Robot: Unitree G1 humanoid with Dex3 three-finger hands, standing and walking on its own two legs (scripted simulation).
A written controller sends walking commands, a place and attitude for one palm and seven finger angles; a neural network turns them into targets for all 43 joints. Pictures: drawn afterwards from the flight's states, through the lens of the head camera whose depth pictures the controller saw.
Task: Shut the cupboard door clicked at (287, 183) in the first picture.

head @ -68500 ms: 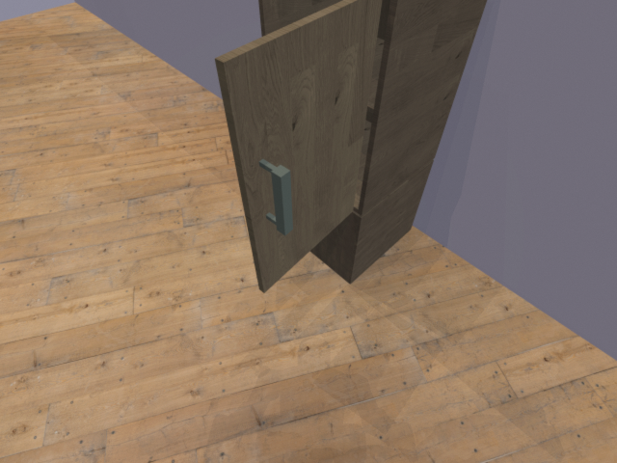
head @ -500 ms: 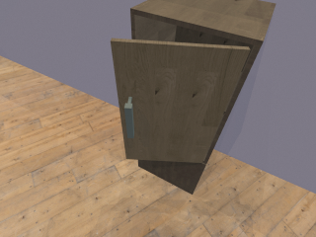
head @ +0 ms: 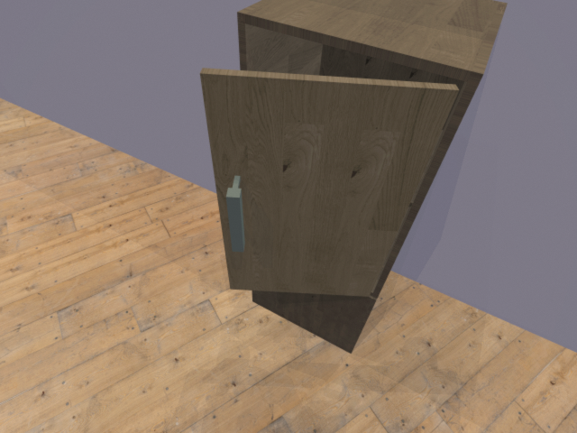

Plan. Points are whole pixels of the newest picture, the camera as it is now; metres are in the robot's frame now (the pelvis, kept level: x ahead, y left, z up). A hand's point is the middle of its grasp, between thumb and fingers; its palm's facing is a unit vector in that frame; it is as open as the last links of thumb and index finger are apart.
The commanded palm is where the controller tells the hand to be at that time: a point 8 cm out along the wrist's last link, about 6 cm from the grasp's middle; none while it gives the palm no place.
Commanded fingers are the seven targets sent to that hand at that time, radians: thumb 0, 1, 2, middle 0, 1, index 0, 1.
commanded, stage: look again from close up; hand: left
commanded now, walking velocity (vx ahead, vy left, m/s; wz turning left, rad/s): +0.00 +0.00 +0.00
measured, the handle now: (237, 214) +0.50 +0.13 -0.02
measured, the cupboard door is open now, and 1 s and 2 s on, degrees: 27 27 27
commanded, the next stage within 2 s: shuffle to correct the standing spot in 0.24 s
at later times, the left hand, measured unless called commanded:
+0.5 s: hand out of the picture +0.02 +0.19 -0.18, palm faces -0.01 -0.98 -0.22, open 7.4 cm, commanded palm none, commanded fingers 0.00 0.90 0.90 -0.20 -0.30 -0.20 -0.30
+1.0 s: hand out of the picture +0.02 +0.09 -0.19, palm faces +0.06 -0.99 -0.09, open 7.4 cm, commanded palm none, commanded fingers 0.00 0.90 0.90 -0.20 -0.30 -0.20 -0.30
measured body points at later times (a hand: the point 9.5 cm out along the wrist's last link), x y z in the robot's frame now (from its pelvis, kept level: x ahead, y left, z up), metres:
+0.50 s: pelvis +0.01 +0.00 +0.00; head +0.01 +0.01 +0.45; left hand +0.02 +0.24 -0.16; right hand +0.04 -0.25 -0.15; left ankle +0.05 +0.08 -0.74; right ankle +0.02 -0.16 -0.74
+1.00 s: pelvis +0.07 -0.04 -0.01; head +0.08 -0.02 +0.44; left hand +0.01 +0.14 -0.18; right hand +0.08 -0.27 -0.16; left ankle +0.06 +0.05 -0.74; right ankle +0.02 -0.16 -0.74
